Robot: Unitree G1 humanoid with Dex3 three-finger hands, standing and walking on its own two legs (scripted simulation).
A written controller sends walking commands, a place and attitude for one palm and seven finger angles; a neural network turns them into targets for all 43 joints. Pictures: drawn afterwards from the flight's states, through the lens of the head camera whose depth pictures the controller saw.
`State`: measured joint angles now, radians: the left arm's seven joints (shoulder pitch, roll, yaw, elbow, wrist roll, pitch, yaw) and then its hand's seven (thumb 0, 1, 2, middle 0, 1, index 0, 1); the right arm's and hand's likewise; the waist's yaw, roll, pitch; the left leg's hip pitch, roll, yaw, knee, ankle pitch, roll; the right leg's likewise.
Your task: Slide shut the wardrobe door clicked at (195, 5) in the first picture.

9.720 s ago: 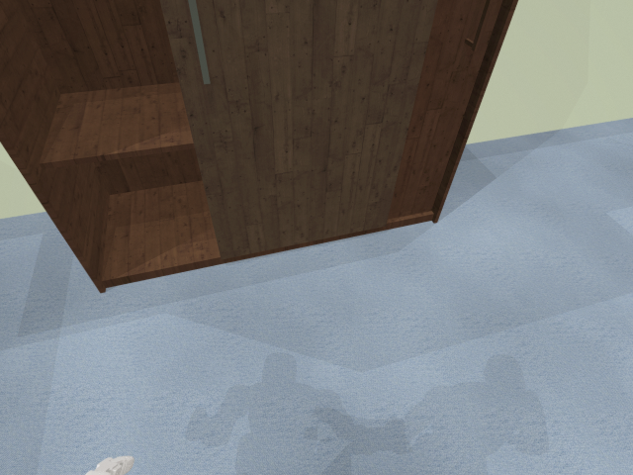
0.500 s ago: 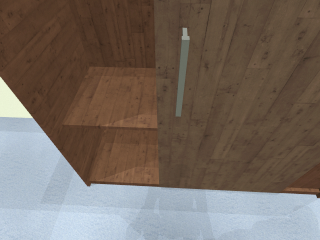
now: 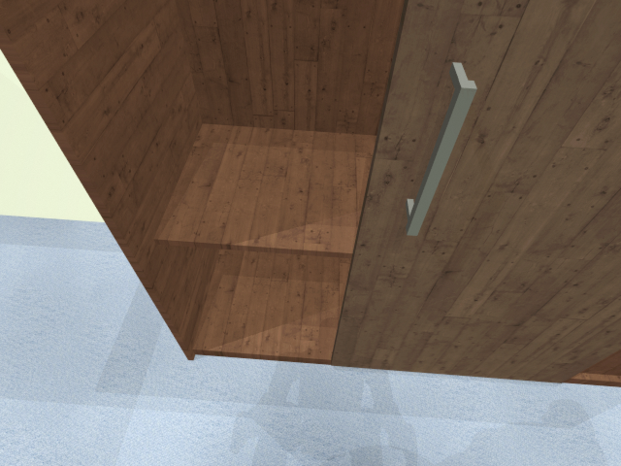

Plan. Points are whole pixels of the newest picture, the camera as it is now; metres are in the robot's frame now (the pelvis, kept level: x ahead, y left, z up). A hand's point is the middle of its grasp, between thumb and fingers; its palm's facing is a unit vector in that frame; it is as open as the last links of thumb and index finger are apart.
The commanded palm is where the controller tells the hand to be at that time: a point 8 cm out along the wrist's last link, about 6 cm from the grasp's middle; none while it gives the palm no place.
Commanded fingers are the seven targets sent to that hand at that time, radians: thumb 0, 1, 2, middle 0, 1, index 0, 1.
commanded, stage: come to a stop and stand still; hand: right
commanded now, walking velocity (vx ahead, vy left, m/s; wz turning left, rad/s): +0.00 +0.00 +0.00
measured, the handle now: (431, 161) +0.47 -0.12 +0.15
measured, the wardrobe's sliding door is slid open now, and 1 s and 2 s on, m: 0.45 0.45 0.45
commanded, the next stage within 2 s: look again from close up in 1.86 s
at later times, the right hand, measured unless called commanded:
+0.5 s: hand out of the picture -0.04 -0.15 -0.17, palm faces +0.13 +0.97 -0.22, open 7.3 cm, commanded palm none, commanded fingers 0.00 -0.90 -0.90 0.20 0.30 0.20 0.30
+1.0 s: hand out of the picture -0.09 -0.15 -0.17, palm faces +0.05 +0.99 -0.16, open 7.4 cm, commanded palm none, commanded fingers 0.00 -0.90 -0.90 0.20 0.30 0.20 0.30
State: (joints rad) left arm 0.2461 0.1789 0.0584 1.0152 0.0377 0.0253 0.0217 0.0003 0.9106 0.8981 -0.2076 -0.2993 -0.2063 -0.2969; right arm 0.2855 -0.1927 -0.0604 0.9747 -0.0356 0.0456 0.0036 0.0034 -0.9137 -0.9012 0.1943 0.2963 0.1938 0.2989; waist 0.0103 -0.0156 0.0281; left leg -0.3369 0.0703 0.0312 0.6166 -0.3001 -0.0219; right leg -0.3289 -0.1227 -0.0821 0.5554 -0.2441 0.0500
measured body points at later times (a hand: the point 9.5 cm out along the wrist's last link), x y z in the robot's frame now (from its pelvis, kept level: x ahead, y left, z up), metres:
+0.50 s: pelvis -0.02 +0.03 +0.01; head -0.01 +0.02 +0.46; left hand +0.09 +0.25 -0.14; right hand -0.05 -0.20 -0.15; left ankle +0.01 +0.14 -0.73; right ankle -0.01 -0.09 -0.72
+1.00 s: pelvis -0.06 +0.00 +0.01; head -0.06 +0.00 +0.46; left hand -0.06 +0.22 -0.15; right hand -0.09 -0.20 -0.15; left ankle -0.08 +0.10 -0.73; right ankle -0.01 -0.09 -0.73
